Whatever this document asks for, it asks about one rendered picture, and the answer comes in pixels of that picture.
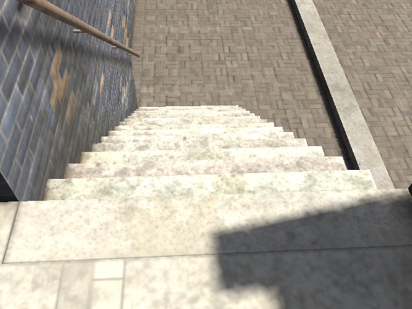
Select stairs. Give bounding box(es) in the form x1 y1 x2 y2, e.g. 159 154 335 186
42 105 377 201

